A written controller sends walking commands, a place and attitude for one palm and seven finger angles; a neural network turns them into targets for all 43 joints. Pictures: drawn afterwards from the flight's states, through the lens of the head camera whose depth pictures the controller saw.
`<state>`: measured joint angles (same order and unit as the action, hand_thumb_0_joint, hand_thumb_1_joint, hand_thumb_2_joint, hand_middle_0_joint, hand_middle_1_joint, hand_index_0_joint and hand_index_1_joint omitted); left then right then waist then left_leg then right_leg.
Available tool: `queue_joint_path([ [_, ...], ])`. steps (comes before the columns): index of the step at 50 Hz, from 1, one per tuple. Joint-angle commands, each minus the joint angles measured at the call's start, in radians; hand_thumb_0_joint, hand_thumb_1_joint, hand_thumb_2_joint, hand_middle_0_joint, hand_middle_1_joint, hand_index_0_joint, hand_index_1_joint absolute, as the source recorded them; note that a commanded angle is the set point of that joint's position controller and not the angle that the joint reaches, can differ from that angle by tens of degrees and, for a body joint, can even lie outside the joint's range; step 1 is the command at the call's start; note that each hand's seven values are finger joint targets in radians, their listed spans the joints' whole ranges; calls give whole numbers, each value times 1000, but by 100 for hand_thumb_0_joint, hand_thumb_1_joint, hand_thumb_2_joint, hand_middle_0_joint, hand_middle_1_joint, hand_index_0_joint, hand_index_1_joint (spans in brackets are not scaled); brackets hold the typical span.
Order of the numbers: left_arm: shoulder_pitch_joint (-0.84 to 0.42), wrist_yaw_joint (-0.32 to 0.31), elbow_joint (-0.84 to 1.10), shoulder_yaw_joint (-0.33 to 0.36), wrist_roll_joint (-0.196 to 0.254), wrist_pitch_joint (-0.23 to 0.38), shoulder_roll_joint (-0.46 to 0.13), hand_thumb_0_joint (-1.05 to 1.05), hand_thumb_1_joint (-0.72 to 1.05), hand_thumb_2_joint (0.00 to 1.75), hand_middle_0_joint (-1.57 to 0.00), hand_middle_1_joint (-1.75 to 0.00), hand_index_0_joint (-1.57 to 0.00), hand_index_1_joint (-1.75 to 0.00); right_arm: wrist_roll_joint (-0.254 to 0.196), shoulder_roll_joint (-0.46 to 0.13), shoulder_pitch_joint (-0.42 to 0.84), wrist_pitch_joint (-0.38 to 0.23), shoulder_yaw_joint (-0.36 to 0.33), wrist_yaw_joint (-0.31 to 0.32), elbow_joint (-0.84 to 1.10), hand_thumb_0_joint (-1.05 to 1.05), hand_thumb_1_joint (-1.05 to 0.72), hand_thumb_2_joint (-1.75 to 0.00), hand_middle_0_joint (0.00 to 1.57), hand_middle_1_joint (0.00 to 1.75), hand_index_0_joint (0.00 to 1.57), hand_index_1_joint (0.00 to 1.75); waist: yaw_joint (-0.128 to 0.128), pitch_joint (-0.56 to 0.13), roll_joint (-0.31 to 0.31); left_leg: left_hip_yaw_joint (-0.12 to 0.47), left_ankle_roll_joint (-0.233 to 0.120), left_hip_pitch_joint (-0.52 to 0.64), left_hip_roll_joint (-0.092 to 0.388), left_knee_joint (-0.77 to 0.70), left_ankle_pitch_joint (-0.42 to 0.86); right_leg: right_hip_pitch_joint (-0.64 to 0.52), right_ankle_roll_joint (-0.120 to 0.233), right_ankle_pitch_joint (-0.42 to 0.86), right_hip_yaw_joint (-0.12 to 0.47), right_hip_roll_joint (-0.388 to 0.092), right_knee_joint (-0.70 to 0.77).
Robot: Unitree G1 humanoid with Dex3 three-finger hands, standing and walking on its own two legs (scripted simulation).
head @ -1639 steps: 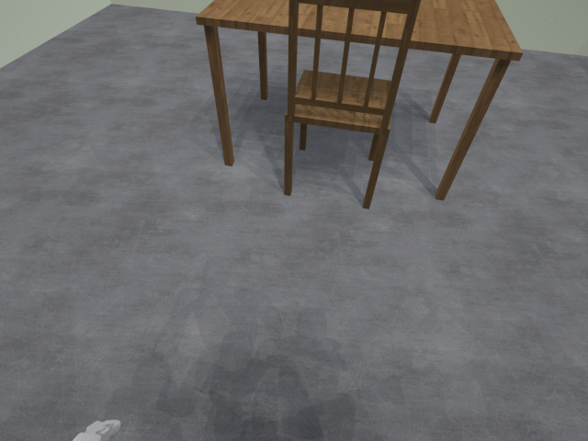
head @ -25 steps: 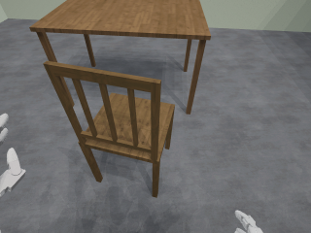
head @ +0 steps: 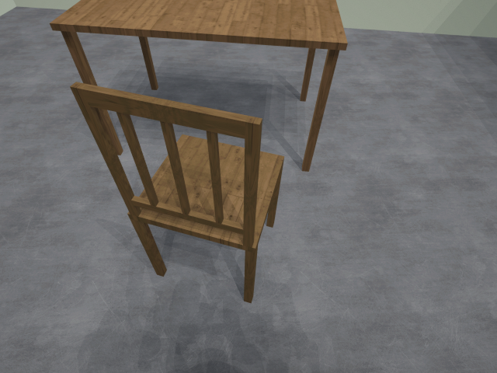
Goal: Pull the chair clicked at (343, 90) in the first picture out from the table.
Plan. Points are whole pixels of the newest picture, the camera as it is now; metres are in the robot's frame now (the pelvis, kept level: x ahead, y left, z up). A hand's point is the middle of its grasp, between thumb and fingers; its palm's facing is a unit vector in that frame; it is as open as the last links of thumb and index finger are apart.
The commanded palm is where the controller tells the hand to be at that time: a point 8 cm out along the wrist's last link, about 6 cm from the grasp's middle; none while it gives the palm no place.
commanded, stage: let the arm hang, fingers relaxed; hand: left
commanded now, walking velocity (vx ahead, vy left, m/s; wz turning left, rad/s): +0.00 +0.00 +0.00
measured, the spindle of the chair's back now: (177, 173) +0.56 +0.21 -0.07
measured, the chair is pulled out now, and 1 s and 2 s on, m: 0.60 0.60 0.60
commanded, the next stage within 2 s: look to check the result in 0.58 s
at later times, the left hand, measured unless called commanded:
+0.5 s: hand out of the picture -0.02 +0.14 -0.17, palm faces +0.03 -0.99 -0.15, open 7.4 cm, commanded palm none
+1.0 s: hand out of the picture +0.00 +0.15 -0.17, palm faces +0.03 -0.98 -0.19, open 7.4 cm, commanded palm none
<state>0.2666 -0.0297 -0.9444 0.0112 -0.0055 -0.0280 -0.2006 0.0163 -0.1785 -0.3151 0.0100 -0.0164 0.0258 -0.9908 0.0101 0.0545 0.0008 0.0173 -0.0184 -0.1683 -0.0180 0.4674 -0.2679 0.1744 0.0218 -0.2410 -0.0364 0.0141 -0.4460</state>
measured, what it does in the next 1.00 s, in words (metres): stands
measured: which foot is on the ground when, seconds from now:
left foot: down 0.00-1.00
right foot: down 0.00-1.00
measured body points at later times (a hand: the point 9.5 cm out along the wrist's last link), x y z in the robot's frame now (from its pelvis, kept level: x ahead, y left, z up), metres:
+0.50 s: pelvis -0.01 -0.01 +0.00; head +0.00 -0.01 +0.45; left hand -0.02 +0.20 -0.16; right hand -0.04 -0.21 -0.16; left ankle -0.01 +0.11 -0.74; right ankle +0.00 -0.11 -0.74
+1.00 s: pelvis +0.00 -0.01 +0.00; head +0.02 -0.02 +0.45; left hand +0.00 +0.20 -0.16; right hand -0.03 -0.21 -0.16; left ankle -0.01 +0.11 -0.74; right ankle +0.00 -0.11 -0.74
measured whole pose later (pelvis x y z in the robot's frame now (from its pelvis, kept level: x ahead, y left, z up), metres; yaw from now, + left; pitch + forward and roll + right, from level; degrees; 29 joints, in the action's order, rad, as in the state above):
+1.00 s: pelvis +0.00 -0.01 +0.00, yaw -1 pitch -1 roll +0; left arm 0.31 -0.04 -1.09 0.00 0.00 0.00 -0.12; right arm 0.01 -0.10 -0.35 -0.01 0.00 0.04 -1.11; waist 0.00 0.04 0.01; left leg 0.00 -0.01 -0.15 -0.01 0.43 -0.26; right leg 0.18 0.03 -0.24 -0.02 0.02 -0.45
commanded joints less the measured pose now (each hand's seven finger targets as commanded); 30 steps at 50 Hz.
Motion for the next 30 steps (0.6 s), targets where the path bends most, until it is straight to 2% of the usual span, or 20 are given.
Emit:
queue_joint_path([
  [1,35,-1,8,9,-2,21,-81,0,90,90,-20,-30,-20,-30,-1,-89,-55,-18,-6,5,26,0,-90,-90,20,30,20,30,-9,38,4,103,-37,-76,109,-137,81,-9,28,65,92,-91,95],
  [6,59,-3,-34,4,-1,23,-80,0,90,90,-20,-30,-20,-30,-1,-84,-86,-15,-3,2,-6,0,-90,-90,20,30,20,30,-10,58,-11,96,-38,-87,100,-153,-11,17,30,-13,110,-94,119],
  [9,73,-5,-48,3,-2,26,-80,0,90,90,-20,-30,-20,-30,0,-76,-102,-15,0,1,-25,0,-90,-90,20,30,20,30,-7,31,-26,87,-35,-71,93,-140,-18,22,32,-37,129,-100,127],
  [11,78,-7,-60,1,-1,27,-75,0,90,90,-20,-30,-20,-30,-1,-64,-110,-12,2,2,-36,0,-90,-90,20,30,20,30,-5,49,-36,79,-35,-72,92,-137,-23,41,34,-59,131,-97,136],
  [16,106,-10,-83,-1,-1,32,-59,0,90,90,-20,-30,-20,-30,-4,-40,-127,-15,6,5,-59,0,-90,-90,20,30,20,30,-6,50,-13,71,-33,-65,90,-121,5,53,37,-48,135,-101,137],
  [20,123,-11,-99,-2,-1,37,-42,0,90,90,-20,-30,-20,-30,-4,-24,-137,-21,8,9,-75,0,-90,-90,20,30,20,30,-3,28,11,66,-30,-45,91,-111,62,44,40,14,140,-105,122],
  [24,128,-12,-114,-3,-1,37,-26,0,90,90,-20,-30,-20,-30,-5,-15,-140,-25,9,14,-85,0,-90,-90,20,30,20,30,-5,46,30,71,-30,-49,97,-112,91,45,39,58,127,-99,107],
  [25,134,-12,-117,-3,-1,38,-24,0,90,90,-20,-30,-20,-30,-5,-12,-140,-26,9,14,-87,0,-90,-90,20,30,20,30,-7,40,39,67,-30,-46,98,-113,92,41,39,61,127,-101,107],
  [27,133,-13,-118,-4,-2,36,-18,0,90,90,-20,-30,-20,-30,-6,-8,-142,-23,7,15,-87,0,-90,-90,20,30,20,30,-6,70,33,71,-30,-66,97,-118,64,53,39,38,128,-97,113],
  [30,137,-13,-126,-4,-1,37,-13,0,90,90,-20,-30,-20,-30,-5,-8,-143,-25,7,17,-90,0,-90,-90,20,30,20,30,-6,52,38,70,-30,-52,98,-114,77,48,39,48,126,-99,108],
])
